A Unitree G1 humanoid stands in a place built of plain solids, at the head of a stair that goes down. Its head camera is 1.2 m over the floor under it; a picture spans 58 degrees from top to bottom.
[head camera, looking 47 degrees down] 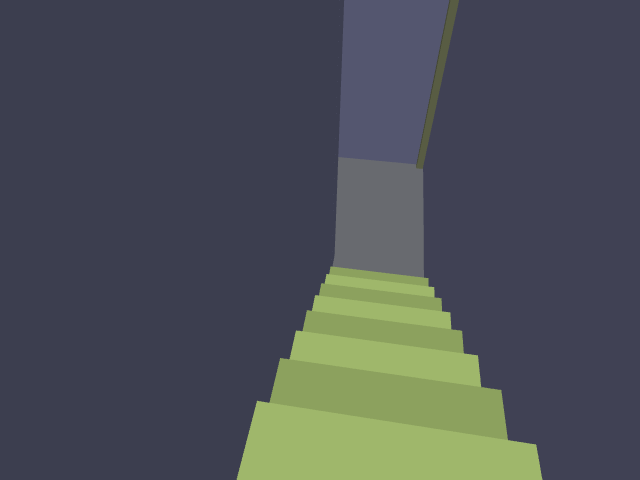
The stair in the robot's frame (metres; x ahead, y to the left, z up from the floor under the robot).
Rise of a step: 0.20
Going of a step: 0.24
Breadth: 0.76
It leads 9 degrees to the right of straight ahead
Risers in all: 8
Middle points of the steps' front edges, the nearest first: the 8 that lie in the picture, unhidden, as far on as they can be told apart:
0.44 -0.20 0.00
0.68 -0.23 -0.20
0.92 -0.27 -0.40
1.16 -0.31 -0.61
1.39 -0.34 -0.81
1.63 -0.38 -1.01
1.87 -0.42 -1.22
2.10 -0.46 -1.42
